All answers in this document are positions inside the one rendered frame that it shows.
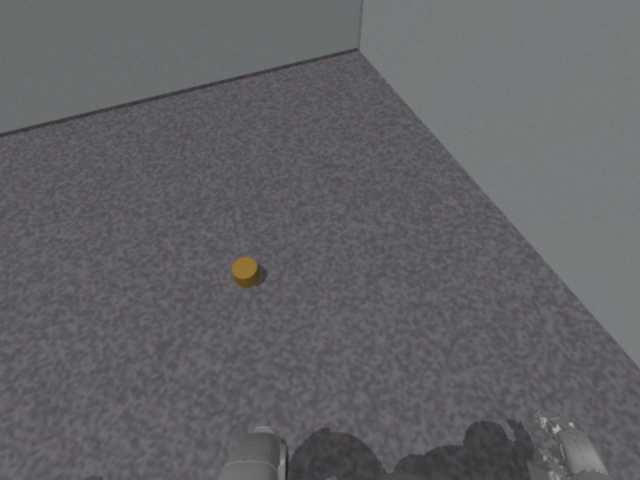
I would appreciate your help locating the right robot hand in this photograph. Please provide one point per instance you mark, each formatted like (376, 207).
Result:
(576, 451)

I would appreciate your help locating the tin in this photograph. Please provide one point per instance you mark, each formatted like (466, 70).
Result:
(245, 272)

